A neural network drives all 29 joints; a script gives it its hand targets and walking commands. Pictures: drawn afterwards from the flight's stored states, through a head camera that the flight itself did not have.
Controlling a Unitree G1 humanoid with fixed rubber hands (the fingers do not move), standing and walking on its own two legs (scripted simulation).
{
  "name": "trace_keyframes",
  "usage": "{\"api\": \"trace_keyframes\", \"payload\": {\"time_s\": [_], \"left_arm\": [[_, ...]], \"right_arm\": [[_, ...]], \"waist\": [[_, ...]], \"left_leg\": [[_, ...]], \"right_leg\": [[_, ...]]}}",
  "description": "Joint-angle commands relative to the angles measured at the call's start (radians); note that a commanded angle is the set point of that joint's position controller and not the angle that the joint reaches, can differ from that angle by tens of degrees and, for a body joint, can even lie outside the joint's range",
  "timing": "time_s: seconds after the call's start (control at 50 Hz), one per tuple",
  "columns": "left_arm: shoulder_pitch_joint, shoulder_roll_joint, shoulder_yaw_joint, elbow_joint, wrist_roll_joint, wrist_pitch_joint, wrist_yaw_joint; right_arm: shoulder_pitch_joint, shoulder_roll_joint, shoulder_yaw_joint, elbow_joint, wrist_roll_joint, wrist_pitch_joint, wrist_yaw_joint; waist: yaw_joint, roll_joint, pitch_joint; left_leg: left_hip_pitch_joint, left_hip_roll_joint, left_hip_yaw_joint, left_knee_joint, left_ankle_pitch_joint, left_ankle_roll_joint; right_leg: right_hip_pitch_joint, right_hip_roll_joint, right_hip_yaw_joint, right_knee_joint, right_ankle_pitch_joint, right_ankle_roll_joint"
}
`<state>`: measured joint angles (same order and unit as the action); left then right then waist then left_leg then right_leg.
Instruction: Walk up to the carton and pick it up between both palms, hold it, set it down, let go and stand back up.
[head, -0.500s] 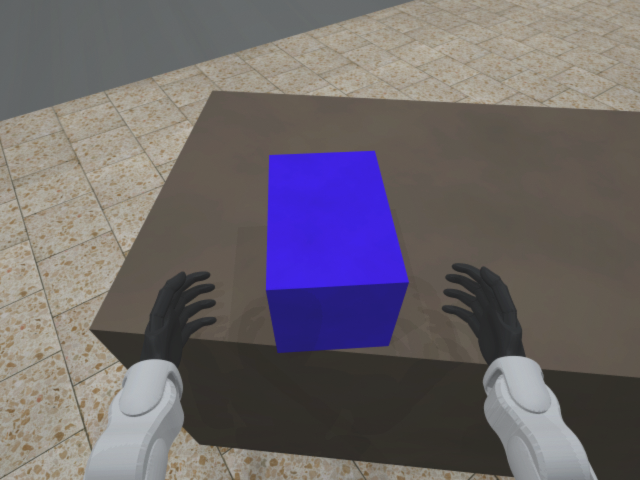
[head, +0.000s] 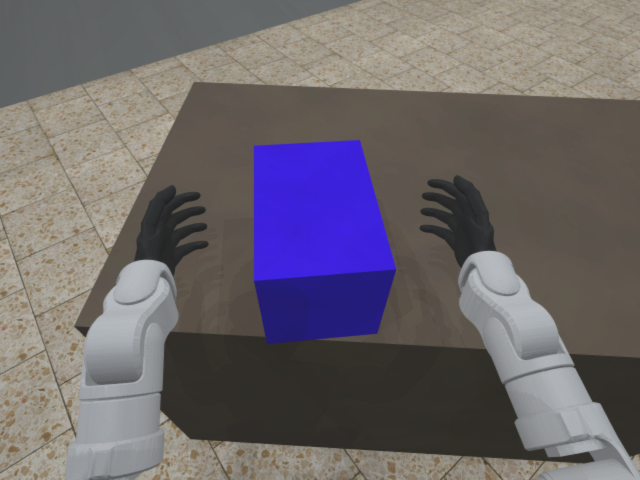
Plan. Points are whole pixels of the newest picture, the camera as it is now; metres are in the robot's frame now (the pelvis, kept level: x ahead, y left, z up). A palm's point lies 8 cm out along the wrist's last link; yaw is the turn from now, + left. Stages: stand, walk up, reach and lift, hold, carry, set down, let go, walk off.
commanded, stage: reach and lift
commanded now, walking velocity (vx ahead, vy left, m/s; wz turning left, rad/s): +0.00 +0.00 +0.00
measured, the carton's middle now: (314, 238) +0.44 +0.03 +0.02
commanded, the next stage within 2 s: none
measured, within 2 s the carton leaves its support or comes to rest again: neither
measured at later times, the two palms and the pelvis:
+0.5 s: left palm (154, 182) +0.40 +0.22 +0.17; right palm (456, 170) +0.44 -0.14 +0.16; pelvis +0.01 +0.00 +0.00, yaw +1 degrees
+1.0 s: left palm (182, 221) +0.41 +0.21 +0.09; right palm (429, 205) +0.44 -0.12 +0.10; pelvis +0.01 +0.00 +0.00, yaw +1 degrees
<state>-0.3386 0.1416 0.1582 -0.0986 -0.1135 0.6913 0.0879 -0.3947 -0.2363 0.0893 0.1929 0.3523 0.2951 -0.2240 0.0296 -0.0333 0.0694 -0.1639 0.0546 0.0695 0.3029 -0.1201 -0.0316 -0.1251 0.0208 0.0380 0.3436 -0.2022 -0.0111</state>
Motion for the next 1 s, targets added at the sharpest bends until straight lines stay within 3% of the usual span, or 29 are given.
{"api": "trace_keyframes", "payload": {"time_s": [0.0,0.26,0.6,0.78,0.86,0.98], "left_arm": [[-0.385,0.098,0.025,-0.149,0.007,-0.03,0.011],[-0.654,0.172,0.024,0.053,-0.011,-0.039,0.023],[-0.956,0.231,-0.008,0.423,-0.031,-0.143,0.03],[-0.853,0.147,0.009,0.615,0.051,-0.309,-0.003],[-0.851,0.117,0.024,0.626,0.089,-0.435,-0.006],[-0.963,0.088,0.015,0.661,0.082,-0.597,0.032]], "right_arm": [[-0.424,-0.116,-0.058,-0.126,0.01,-0.032,0.002],[-0.714,-0.161,-0.057,0.084,0.053,-0.003,0.006],[-1.015,-0.189,-0.04,0.408,0.085,-0.012,0.016],[-0.916,-0.099,-0.033,0.568,0.023,-0.103,0.021],[-0.894,-0.059,-0.071,0.547,-0.048,-0.189,0.026],[-0.951,-0.033,-0.154,0.504,-0.153,-0.287,0.042]], "waist": [[0.004,0.038,-0.429],[-0.005,0.048,-0.558],[-0.003,0.06,-0.68],[0.004,0.044,-0.586],[0.015,0.051,-0.603],[0.019,0.064,-0.797]], "left_leg": [[0.293,-0.052,0.001,0.037,0.164,0.025],[0.29,-0.049,-0.015,0.086,0.241,0.012],[0.274,-0.046,-0.037,0.128,0.327,-0.008],[0.253,-0.058,-0.022,0.109,0.356,-0.013],[0.227,-0.062,-0.011,0.116,0.374,-0.022],[0.18,-0.053,-0.01,0.167,0.371,-0.032]], "right_leg": [[-0.067,0.038,-0.045,-0.042,0.234,0.064],[-0.055,0.044,-0.058,-0.031,0.328,0.075],[-0.059,0.047,-0.077,-0.026,0.44,0.082],[-0.014,0.054,-0.075,-0.034,0.441,0.08],[-0.023,0.054,-0.075,-0.031,0.405,0.072],[-0.107,0.047,-0.077,-0.007,0.364,0.064]]}}
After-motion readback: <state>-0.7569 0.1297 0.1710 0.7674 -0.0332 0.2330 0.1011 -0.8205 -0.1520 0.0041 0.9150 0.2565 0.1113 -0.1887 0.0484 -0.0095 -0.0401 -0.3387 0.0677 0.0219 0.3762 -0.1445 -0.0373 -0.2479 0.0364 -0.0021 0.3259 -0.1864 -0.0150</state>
